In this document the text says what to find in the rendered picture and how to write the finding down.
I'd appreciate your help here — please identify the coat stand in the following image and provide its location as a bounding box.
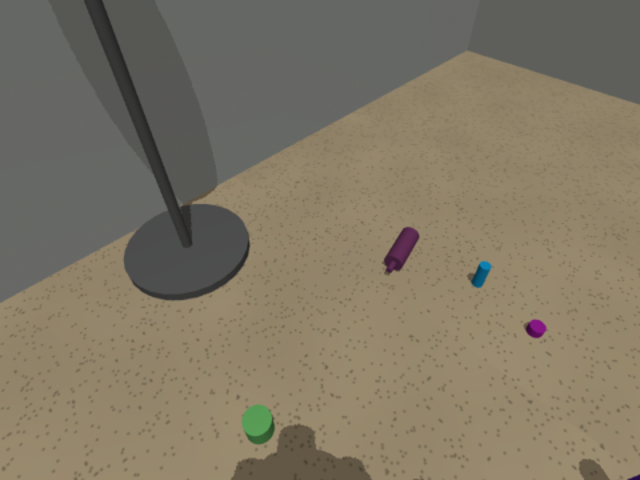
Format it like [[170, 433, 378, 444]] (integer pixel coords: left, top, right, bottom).
[[84, 0, 250, 300]]

